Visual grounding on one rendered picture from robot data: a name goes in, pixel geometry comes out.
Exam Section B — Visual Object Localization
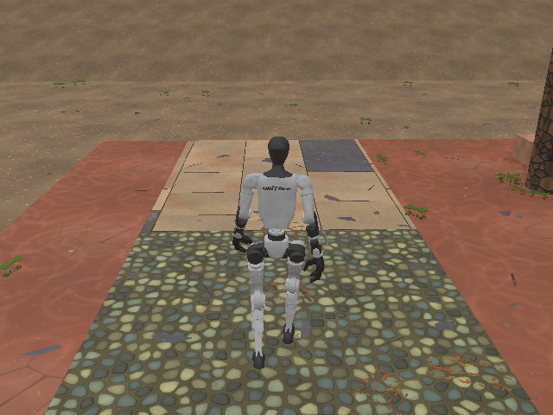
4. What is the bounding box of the right robot thigh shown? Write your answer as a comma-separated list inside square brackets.
[285, 240, 306, 294]

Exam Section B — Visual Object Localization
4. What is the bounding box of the right robot forearm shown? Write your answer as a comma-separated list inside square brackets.
[306, 211, 323, 258]

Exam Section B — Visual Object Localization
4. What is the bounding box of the robot right foot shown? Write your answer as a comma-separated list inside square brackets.
[283, 323, 295, 344]

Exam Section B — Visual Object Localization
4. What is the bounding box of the left robot hand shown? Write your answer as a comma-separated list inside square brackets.
[232, 235, 252, 252]

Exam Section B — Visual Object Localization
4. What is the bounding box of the right robot hand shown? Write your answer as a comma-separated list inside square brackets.
[303, 256, 324, 283]

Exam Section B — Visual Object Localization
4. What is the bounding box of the left robot forearm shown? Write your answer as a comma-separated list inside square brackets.
[233, 207, 248, 239]

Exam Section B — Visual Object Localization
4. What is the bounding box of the left robot upper arm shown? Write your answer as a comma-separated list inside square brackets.
[238, 173, 260, 220]

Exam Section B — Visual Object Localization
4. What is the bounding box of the right robot upper arm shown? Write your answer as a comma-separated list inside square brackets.
[296, 174, 315, 224]

